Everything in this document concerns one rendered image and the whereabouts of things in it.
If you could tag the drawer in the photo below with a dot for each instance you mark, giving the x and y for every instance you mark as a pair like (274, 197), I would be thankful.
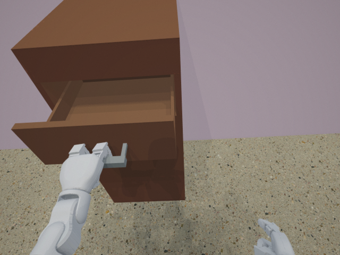
(139, 111)

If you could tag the handle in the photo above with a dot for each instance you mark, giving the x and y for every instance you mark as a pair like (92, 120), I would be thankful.
(116, 161)

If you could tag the cabinet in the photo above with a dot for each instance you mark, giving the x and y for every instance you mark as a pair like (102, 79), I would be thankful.
(102, 39)

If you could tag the left robot hand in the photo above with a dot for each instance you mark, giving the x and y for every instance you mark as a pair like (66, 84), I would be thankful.
(82, 170)

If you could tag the left robot forearm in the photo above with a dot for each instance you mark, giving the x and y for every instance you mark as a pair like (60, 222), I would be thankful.
(62, 235)

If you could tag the right robot hand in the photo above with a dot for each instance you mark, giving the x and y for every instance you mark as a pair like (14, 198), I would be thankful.
(279, 244)

